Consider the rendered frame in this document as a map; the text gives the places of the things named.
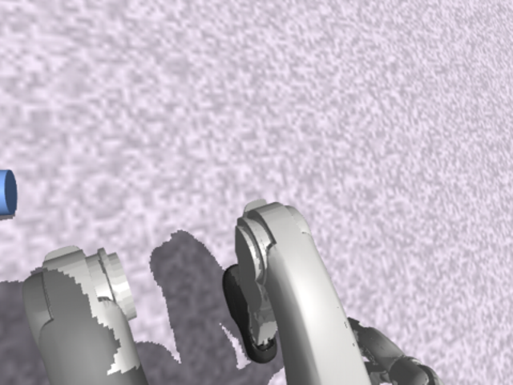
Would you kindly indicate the right robot arm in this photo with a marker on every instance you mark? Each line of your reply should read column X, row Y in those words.
column 410, row 371

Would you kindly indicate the can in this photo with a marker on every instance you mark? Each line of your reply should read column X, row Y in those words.
column 8, row 193

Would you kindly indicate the right robot foot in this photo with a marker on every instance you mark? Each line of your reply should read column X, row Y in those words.
column 238, row 308

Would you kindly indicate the right robot hand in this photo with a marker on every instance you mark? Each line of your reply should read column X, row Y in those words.
column 378, row 349

